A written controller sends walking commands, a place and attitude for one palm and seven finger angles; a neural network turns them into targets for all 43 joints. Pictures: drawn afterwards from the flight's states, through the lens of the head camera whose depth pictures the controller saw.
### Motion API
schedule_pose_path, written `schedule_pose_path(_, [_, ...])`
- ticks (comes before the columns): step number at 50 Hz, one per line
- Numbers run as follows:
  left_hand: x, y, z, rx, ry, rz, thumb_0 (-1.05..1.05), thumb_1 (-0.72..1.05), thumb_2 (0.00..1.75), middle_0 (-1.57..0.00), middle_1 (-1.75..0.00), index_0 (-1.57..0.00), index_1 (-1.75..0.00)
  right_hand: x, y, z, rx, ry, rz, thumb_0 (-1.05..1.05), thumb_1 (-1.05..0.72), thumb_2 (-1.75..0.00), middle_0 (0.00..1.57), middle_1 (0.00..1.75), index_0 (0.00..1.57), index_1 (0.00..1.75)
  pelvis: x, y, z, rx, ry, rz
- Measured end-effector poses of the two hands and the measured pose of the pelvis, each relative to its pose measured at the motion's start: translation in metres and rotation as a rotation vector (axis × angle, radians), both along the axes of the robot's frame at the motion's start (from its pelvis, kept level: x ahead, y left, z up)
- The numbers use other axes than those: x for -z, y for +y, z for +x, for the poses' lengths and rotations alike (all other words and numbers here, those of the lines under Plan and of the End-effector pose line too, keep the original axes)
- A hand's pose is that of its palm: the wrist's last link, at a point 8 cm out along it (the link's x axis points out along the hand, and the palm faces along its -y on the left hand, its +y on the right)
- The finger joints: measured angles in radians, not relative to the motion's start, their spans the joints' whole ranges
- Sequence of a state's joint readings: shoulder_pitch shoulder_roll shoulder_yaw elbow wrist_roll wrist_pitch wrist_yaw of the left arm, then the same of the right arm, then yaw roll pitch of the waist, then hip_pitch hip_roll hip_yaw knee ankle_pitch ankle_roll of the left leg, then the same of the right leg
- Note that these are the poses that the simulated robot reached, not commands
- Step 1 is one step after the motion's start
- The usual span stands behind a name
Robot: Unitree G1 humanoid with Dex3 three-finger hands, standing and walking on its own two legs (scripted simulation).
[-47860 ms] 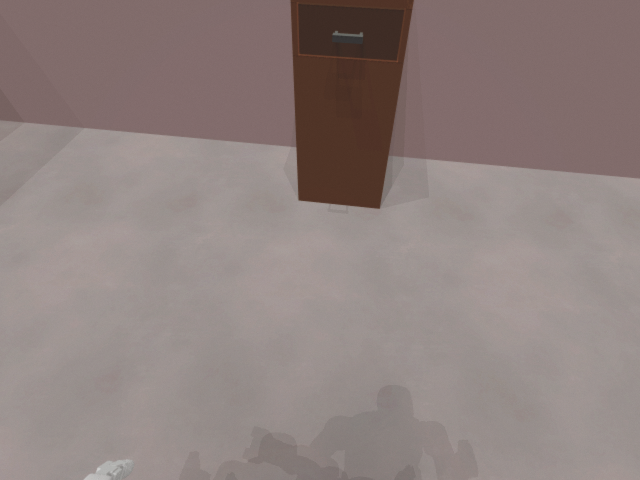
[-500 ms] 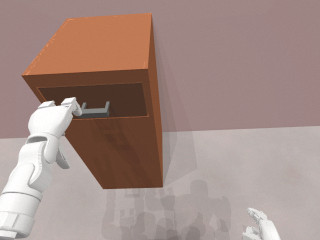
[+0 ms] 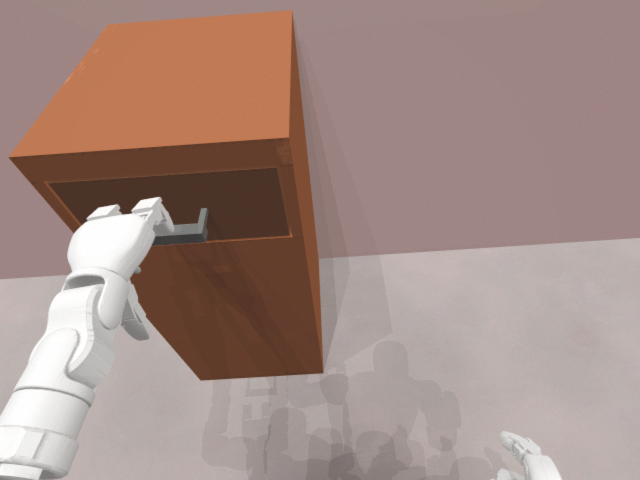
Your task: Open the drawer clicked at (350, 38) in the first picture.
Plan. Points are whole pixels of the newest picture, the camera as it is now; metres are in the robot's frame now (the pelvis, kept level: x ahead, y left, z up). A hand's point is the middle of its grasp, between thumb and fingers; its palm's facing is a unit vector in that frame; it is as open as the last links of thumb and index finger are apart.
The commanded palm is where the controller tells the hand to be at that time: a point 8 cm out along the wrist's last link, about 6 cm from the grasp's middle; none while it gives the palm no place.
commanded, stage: move the hooked fingers above the handle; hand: left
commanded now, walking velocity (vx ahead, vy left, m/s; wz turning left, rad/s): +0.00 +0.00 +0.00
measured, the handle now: (176, 225) +0.47 +0.28 +0.02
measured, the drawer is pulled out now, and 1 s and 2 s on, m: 0.00 0.00 0.00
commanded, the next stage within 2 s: none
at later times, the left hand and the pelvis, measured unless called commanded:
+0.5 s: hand (173, 246) +0.39 +0.24 +0.06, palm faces -0.13 -0.04 -0.99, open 13.8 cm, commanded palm +0.39 +0.26 +0.13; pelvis -0.02 +0.01 +0.00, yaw +0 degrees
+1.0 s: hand (144, 237) +0.40 +0.29 +0.07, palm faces -0.11 +0.00 -0.99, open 13.8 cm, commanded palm +0.40 +0.28 +0.13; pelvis -0.02 +0.00 +0.00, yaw -1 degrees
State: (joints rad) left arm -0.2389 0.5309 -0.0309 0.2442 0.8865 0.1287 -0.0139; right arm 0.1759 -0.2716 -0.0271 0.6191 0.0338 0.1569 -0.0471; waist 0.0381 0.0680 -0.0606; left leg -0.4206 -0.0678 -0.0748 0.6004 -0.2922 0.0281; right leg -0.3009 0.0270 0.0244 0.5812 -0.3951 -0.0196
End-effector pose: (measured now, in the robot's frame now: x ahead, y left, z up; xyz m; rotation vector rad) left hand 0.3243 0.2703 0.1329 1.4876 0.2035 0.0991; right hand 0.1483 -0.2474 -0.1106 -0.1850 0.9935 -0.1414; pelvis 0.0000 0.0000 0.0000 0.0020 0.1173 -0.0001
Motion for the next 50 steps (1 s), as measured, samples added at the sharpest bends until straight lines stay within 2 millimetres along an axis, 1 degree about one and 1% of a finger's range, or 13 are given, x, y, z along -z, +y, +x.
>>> schedule_pose_path(4, [0.003, -0.027, 0.006, 0.162, -0.04, -0.005, 0.0, -0.49, 0.3, -0.32, -1.2, -0.32, -1.2, -0.002, 0.005, 0.005, -0.008, -0.016, -0.026, 0.01, -0.91, -0.9, 0.2, 0.3, 0.2, 0.3, 0.002, 0.005, -0.003, -0.006, 0.005, -0.006])
schedule_pose_path(7, [-0.003, -0.036, 0.017, 0.21, -0.115, 0.006, 0.0, -0.49, 0.3, -0.32, -1.2, -0.32, -1.2, -0.002, 0.009, 0.003, -0.002, -0.021, -0.022, 0.01, -0.91, -0.9, 0.2, 0.3, 0.2, 0.3, 0.004, 0.007, -0.007, -0.001, 0.013, -0.008])
schedule_pose_path(13, [-0.015, -0.008, 0.041, 0.038, -0.167, 0.067, 0.0, -0.49, 0.3, -0.32, -1.2, -0.32, -1.2, 0.006, 0.016, -0.02, 0.02, 0.026, 0.013, 0.01, -0.91, -0.9, 0.2, 0.3, 0.2, 0.3, 0.004, 0.008, -0.014, 0.013, 0.032, -0.009])
schedule_pose_path(16, [-0.01, 0.009, 0.046, -0.058, -0.082, 0.091, 0.0, -0.49, 0.3, -0.31, -1.2, -0.31, -1.2, 0.01, 0.015, -0.037, 0.039, 0.071, 0.022, 0.01, -0.91, -0.9, 0.2, 0.3, 0.21, 0.3, 0.003, 0.007, -0.014, 0.014, 0.037, -0.009])
schedule_pose_path(19, [0.0, 0.013, 0.048, -0.068, 0.021, 0.078, 0.0, -0.49, 0.3, -0.31, -1.2, -0.31, -1.2, 0.012, 0.009, -0.056, 0.062, 0.113, 0.01, 0.01, -0.91, -0.9, 0.2, 0.3, 0.21, 0.3, 0.003, 0.007, -0.013, 0.01, 0.035, -0.01])
schedule_pose_path(24, [0.014, -0.017, 0.054, 0.126, 0.078, 0.032, 0.0, -0.49, 0.3, -0.31, -1.2, -0.31, -1.2, 0.012, -0.006, -0.082, 0.095, 0.169, -0.05, 0.01, -0.91, -0.9, 0.21, 0.3, 0.21, 0.3, 0.004, 0.007, -0.015, 0.003, 0.034, -0.014])
schedule_pose_path(27, [0.013, -0.036, 0.063, 0.239, 0.012, 0.02, 0.0, -0.49, 0.3, -0.32, -1.2, -0.32, -1.2, 0.012, -0.014, -0.095, 0.125, 0.188, -0.077, 0.01, -0.91, -0.9, 0.2, 0.3, 0.21, 0.3, 0.007, 0.007, -0.017, 0.01, 0.05, -0.016])
schedule_pose_path(29, [0.009, -0.04, 0.071, 0.257, -0.058, 0.017, 0.0, -0.49, 0.3, -0.32, -1.2, -0.32, -1.2, 0.012, -0.019, -0.104, 0.145, 0.197, -0.087, 0.01, -0.91, -0.9, 0.2, 0.3, 0.21, 0.3, 0.009, 0.006, -0.019, 0.019, 0.067, -0.016])
schedule_pose_path(34, [-0.001, -0.033, 0.083, 0.189, -0.165, 0.044, 0.0, -0.49, 0.3, -0.39, -1.26, -0.31, -1.2, 0.018, -0.023, -0.122, 0.178, 0.23, -0.075, 0.01, -0.91, -0.9, 0.2, 0.3, 0.2, 0.3, 0.011, 0.004, -0.022, 0.041, 0.099, -0.015])
schedule_pose_path(38, [0.001, -0.027, 0.082, 0.091, -0.121, 0.075, 0.0, -0.48, 0.3, -0.4, -1.27, -0.32, -1.22, 0.023, -0.02, -0.128, 0.198, 0.246, -0.036, 0.01, -0.91, -0.9, 0.2, 0.3, 0.2, 0.3, 0.008, 0.002, -0.021, 0.057, 0.097, -0.01])
schedule_pose_path(45, [0.005, 0.017, 0.07, -0.063, 0.039, 0.077, 0.0, -0.49, 0.3, -0.35, -1.23, -0.32, -1.21, 0.015, -0.02, -0.123, 0.219, 0.209, -0.031, 0.01, -0.91, -0.9, 0.2, 0.3, 0.21, 0.3, 0.004, -0.004, -0.017, 0.051, 0.074, -0.009])
schedule_pose_path(47, [0.005, 0.02, 0.066, -0.032, 0.056, 0.084, 0.0, -0.49, 0.3, -0.34, -1.22, -0.32, -1.21, 0.012, -0.023, -0.119, 0.205, 0.202, -0.049, 0.01, -0.91, -0.9, 0.2, 0.3, 0.21, 0.3, 0.004, -0.005, -0.016, 0.039, 0.071, -0.013])
schedule_pose_path(50, [0.006, 0.012, 0.062, 0.058, 0.052, 0.075, 0.0, -0.49, 0.3, -0.33, -1.21, -0.32, -1.2, 0.009, -0.029, -0.112, 0.179, 0.198, -0.08, 0.01, -0.91, -0.9, 0.21, 0.3, 0.21, 0.3, 0.005, -0.003, -0.016, 0.021, 0.067, -0.019])
